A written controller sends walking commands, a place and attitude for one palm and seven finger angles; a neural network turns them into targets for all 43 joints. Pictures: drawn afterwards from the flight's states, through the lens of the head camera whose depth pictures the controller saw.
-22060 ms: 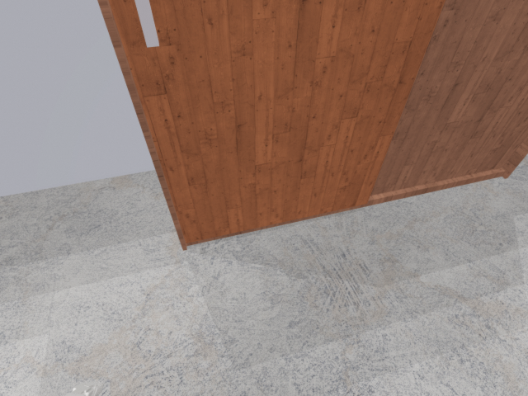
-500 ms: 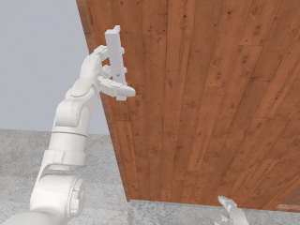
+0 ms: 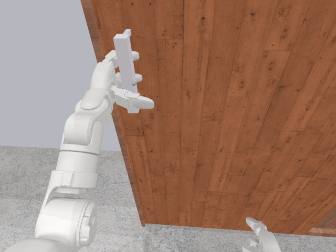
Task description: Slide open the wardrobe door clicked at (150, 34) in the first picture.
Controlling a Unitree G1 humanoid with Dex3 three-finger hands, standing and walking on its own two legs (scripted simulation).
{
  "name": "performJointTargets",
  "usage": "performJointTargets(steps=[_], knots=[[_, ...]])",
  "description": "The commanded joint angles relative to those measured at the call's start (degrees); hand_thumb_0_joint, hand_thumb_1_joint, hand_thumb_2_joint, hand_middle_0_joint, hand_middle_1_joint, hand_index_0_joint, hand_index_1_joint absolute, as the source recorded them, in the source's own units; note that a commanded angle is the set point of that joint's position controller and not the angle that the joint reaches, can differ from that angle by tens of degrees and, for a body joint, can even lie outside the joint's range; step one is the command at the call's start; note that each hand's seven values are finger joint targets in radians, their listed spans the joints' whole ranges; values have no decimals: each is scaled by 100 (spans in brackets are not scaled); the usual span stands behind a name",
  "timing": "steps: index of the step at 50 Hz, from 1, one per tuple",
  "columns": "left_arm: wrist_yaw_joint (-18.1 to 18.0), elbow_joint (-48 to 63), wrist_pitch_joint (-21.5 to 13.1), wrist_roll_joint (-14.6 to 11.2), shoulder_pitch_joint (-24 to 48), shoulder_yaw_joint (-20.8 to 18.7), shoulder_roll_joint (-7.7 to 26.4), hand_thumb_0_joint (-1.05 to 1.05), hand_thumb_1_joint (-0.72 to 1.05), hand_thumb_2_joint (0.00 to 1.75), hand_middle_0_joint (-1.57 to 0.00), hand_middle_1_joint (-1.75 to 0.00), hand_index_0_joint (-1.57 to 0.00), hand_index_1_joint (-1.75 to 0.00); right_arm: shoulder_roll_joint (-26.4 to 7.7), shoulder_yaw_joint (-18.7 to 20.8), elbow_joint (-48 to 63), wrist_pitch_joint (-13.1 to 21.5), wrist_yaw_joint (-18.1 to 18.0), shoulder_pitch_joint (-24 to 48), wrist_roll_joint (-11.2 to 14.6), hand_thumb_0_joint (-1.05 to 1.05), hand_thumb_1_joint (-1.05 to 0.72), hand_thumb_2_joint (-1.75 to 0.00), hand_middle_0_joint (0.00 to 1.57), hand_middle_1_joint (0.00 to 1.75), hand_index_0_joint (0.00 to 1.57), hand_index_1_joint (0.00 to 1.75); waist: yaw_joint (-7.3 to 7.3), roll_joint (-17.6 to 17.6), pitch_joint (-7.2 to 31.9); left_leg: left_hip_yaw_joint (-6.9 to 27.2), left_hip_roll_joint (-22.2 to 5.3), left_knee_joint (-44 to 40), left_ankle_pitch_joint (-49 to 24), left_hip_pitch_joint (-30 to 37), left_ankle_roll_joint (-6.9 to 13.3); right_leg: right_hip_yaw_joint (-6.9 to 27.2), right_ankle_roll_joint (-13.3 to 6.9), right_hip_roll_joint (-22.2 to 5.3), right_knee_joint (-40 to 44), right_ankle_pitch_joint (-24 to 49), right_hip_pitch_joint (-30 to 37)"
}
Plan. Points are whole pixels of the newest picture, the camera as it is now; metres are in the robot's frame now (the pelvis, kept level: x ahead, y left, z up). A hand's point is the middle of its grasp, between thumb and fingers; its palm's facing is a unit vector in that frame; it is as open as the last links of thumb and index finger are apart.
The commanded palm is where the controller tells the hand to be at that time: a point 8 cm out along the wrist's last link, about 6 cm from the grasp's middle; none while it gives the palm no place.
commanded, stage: slide the fingers in behind the handle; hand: left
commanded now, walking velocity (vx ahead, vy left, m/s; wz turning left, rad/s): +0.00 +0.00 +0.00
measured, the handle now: (130, 73) +0.45 +0.13 +0.25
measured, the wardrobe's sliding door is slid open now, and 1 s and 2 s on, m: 0.00 0.00 0.00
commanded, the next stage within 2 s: grip the handle and tug to test in 0.36 s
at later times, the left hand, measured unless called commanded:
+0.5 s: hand (132, 83) +0.39 +0.11 +0.26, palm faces -0.02 -1.00 +0.00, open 14.4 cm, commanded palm +0.36 +0.16 +0.25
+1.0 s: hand (132, 82) +0.39 +0.12 +0.25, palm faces +0.02 -1.00 -0.01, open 8.0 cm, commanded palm +0.37 +0.16 +0.25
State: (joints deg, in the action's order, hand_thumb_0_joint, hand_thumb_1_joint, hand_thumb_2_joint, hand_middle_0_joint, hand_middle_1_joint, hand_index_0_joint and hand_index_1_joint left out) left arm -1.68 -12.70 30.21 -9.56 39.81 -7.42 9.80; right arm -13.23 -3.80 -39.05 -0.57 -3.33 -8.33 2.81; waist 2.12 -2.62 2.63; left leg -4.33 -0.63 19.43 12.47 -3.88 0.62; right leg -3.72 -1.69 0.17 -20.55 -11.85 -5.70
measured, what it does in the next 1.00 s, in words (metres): stands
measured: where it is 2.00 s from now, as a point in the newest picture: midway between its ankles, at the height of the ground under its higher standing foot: outside the picture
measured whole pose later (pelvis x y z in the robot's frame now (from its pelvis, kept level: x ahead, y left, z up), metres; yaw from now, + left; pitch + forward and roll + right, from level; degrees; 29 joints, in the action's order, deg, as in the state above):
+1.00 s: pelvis +0.00 +0.01 +0.00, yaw +0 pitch -3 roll +0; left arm -1.9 -15.6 30.5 -9.6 42.1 -6.6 9.7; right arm -12.6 -4.3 -39.4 -1.1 -3.8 -8.4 2.7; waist 2.2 -2.3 2.8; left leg -4.0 -0.2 19.8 12.6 -4.6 1.1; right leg -3.9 -1.3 -0.2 -20.3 -11.7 -6.0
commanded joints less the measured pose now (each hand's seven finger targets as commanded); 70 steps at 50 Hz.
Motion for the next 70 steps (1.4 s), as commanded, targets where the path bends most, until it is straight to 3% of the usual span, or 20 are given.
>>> performJointTargets(steps=[1,7,9,12,15,17,20,23,26,33,35,39,43,44,53,59,62,66,68,70], knots=[[125,1402,-426,-127,2907,-72,621,0,-50,30,-30,-120,-30,-120,-565,171,914,305,-40,1007,-3,0,-90,-90,20,30,20,30,2,549,1578,301,79,36,-1722,533,168,249,-21,26,110,1952,389],[175,1465,-392,-153,2352,-411,939,0,-50,30,-30,-120,-30,-120,-595,172,988,220,-39,1089,-16,0,-90,-90,20,30,20,30,148,569,1613,245,94,30,-1981,458,167,254,-19,8,77,2309,640],[179,1623,-397,-158,2559,-275,812,0,-50,30,-30,-120,-30,-120,-566,156,999,221,-30,1089,-3,0,-90,-90,20,30,20,30,90,442,1605,258,85,42,-1984,499,162,259,-32,4,72,2268,558],[144,1802,-392,-142,2168,-426,911,0,-50,30,-30,-120,-30,-120,-579,181,1054,190,-4,1110,-27,0,-90,-90,20,30,20,30,187,482,1738,254,79,57,-2262,551,145,237,-49,19,3,2530,718],[180,2065,-355,-142,2316,-163,699,0,-50,30,-30,-120,-30,-120,-563,163,1080,159,31,1144,-16,0,-90,-90,20,30,20,30,120,447,1759,255,74,83,-2377,571,132,233,-51,11,-47,2671,718],[155,1930,-299,-157,2003,-382,868,0,-50,30,-30,-120,-30,-120,-583,182,1087,132,14,1154,-24,0,-90,-90,20,30,20,30,187,518,1692,255,62,79,-2311,555,135,225,-47,35,-12,2568,691],[159,1810,-190,-183,2247,-347,841,0,-50,30,-30,-120,-30,-120,-586,164,1044,117,-11,1155,-6,0,-90,-90,20,30,20,30,107,636,1502,237,69,61,-2036,455,165,243,-17,31,66,2332,551],[116,1782,-131,-162,2208,-416,911,0,-50,30,-30,-120,-30,-120,-593,157,1038,119,-24,1148,3,0,-90,-90,20,30,20,30,138,482,1525,250,66,54,-2099,466,151,245,-38,21,54,2298,553],[91,1654,-69,-115,2451,-196,720,0,-36,36,-32,-122,-32,-122,-568,162,985,116,-16,1103,7,0,-90,-90,20,30,20,30,61,427,1486,270,74,91,-2098,492,129,229,-47,35,41,2230,434],[54,1520,-151,-112,2687,-273,832,0,-3,50,-35,-127,-35,-127,-575,159,961,146,-57,1067,-5,0,-90,-90,20,30,20,30,53,459,1548,290,72,58,-1951,465,142,239,-45,23,80,2062,430],[88,1594,-219,-87,2888,-11,614,0,6,54,-36,-128,-36,-128,-545,157,954,174,-53,1075,1,0,-90,-90,20,30,20,30,-13,347,1565,295,72,100,-2001,568,140,242,-54,28,63,2084,354],[86,1134,-246,-133,2926,-204,783,0,25,62,-38,-131,-38,-131,-566,144,883,196,-105,1032,-2,0,-90,-90,20,30,20,30,-13,574,1391,323,60,40,-1649,445,154,243,-32,39,166,1711,239],[74,1136,-373,-86,3181,23,589,0,43,70,-40,-133,-40,-133,-548,133,885,239,-92,996,-1,0,-90,-90,20,30,20,30,-50,190,1444,347,52,21,-1699,512,115,232,-69,19,140,1653,201],[61,1118,-404,-84,3199,-50,650,0,48,72,-41,-134,-41,-134,-553,145,869,251,-90,951,-13,0,-90,-90,20,30,20,30,-38,408,1533,383,49,32,-1783,527,111,210,-79,43,116,1734,257],[87,829,-530,-95,3365,61,537,0,90,90,-45,-140,-45,-140,-568,145,847,295,-109,937,-4,0,-90,-90,20,30,20,30,-76,475,1405,386,39,-24,-1537,475,134,224,-60,32,191,1493,159],[38,587,-561,-66,3333,-247,847,0,90,90,-45,-140,-45,-140,-581,153,792,316,-130,871,-10,0,-90,-90,20,30,20,30,-12,492,1407,360,60,-42,-1442,343,152,253,-58,20,231,1435,216],[31,412,-553,-27,3397,5,607,0,90,90,-45,-140,-45,-140,-570,159,779,314,-140,869,6,0,-90,-90,20,30,20,30,-79,362,1278,368,41,-63,-1278,372,143,244,-53,19,274,1201,62],[-1,264,-584,-9,3635,-53,692,0,90,90,-45,-140,-45,-140,-575,159,729,353,-161,807,9,0,-90,-90,20,30,20,30,-126,567,1302,391,49,-70,-1114,294,165,245,-42,21,298,1048,30],[5,384,-663,-18,3758,-11,675,0,90,90,-45,-140,-45,-140,-575,160,758,375,-160,816,13,0,-90,-90,20,30,20,30,-123,346,1399,384,55,-67,-1168,390,165,265,-51,2,297,1091,39],[18,277,-673,-5,3666,61,579,0,90,90,-45,-140,-45,-140,-556,148,754,381,-157,813,13,0,-90,-90,20,30,20,30,-118,425,1377,391,64,-61,-1202,353,166,261,-56,11,275,1151,64]])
